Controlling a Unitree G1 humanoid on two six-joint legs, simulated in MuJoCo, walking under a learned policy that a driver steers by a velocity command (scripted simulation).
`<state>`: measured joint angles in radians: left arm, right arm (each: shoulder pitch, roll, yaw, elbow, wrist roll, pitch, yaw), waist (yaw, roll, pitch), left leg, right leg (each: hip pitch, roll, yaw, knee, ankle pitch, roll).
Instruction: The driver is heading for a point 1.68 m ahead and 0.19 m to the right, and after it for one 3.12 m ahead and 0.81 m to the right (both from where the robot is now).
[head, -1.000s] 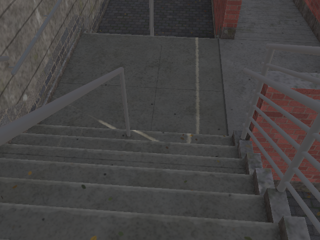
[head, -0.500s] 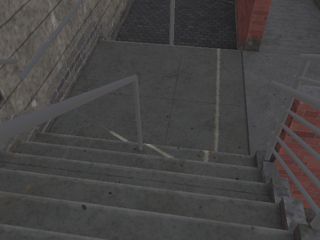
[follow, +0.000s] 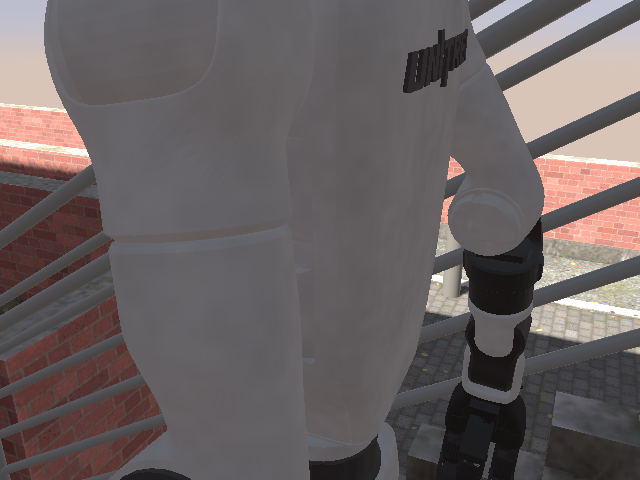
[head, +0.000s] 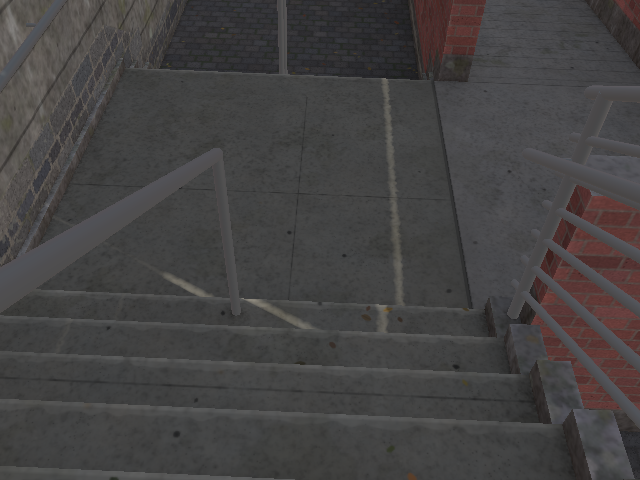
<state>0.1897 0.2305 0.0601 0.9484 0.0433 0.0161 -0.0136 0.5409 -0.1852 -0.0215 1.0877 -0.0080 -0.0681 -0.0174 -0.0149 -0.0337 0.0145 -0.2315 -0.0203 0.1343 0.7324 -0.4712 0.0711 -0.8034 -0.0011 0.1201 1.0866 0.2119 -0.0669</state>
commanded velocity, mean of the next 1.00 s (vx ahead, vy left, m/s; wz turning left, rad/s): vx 0.50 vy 0.00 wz -0.34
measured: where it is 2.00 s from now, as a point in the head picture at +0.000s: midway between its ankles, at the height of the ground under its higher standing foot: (388, 424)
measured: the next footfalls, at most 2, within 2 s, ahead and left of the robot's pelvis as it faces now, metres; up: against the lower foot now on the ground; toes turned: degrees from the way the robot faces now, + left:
right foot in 0.26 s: +0.29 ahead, -0.12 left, -0.17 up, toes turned -13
left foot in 0.78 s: +0.57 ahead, +0.02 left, -0.35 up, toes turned -21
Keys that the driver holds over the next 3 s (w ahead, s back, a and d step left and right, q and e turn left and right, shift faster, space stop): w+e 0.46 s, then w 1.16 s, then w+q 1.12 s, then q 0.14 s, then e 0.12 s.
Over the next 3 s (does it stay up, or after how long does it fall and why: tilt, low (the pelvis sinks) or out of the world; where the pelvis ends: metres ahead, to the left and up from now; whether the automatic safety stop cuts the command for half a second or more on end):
stays up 1.55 -0.29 -0.98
